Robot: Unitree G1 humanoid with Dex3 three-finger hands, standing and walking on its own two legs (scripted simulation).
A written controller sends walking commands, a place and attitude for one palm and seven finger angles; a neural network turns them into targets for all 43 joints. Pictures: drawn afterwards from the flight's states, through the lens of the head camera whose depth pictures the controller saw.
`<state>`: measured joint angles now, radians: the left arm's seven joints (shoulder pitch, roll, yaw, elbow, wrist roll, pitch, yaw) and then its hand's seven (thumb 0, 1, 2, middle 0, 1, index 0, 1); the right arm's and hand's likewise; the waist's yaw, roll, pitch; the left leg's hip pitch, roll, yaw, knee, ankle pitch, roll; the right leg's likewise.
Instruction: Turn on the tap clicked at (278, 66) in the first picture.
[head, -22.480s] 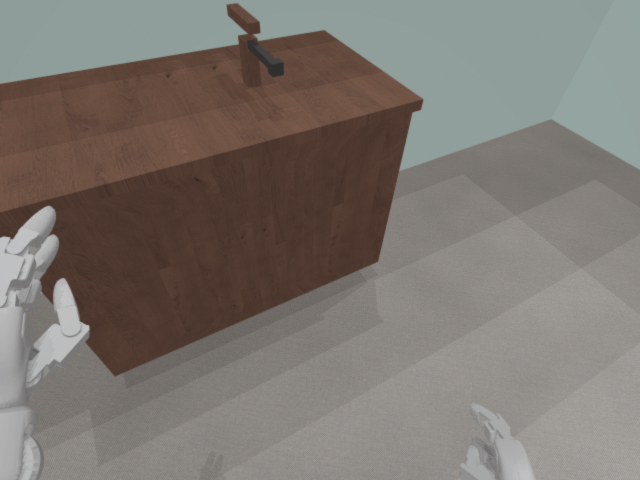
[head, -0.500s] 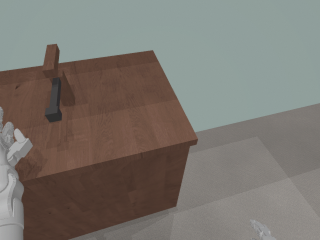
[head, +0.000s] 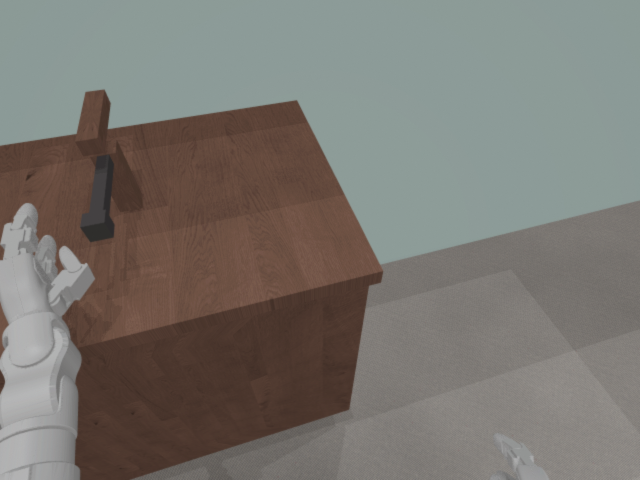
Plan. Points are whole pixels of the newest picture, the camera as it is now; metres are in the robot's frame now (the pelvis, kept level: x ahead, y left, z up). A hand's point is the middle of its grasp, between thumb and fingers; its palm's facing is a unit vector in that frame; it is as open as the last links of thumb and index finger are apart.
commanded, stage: push the lever round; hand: left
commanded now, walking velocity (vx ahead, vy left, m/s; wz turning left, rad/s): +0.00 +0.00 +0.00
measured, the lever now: (98, 225) +0.38 +0.32 +0.12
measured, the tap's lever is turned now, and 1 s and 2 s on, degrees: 0 2 29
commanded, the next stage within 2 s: none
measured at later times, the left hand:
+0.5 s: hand (109, 268) +0.33 +0.29 +0.10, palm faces +0.61 -0.79 -0.08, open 7.8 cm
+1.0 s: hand (143, 253) +0.36 +0.26 +0.10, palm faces +0.69 -0.71 -0.08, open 7.9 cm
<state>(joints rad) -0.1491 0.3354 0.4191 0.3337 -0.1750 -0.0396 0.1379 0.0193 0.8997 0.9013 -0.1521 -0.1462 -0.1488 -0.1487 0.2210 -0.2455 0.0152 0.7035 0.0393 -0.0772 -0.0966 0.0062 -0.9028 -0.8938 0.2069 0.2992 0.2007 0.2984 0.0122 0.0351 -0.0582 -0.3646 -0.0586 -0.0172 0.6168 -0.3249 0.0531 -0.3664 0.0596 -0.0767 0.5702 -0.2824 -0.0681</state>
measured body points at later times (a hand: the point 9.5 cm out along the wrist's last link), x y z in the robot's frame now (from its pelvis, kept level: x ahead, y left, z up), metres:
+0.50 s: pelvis +0.00 -0.02 +0.00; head +0.02 -0.03 +0.45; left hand +0.29 +0.33 +0.10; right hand +0.14 -0.28 -0.11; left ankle -0.01 +0.08 -0.73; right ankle +0.01 -0.08 -0.73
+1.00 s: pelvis +0.01 -0.02 +0.00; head +0.02 -0.03 +0.45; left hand +0.32 +0.29 +0.10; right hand +0.15 -0.26 -0.12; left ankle -0.01 +0.08 -0.73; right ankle +0.01 -0.08 -0.73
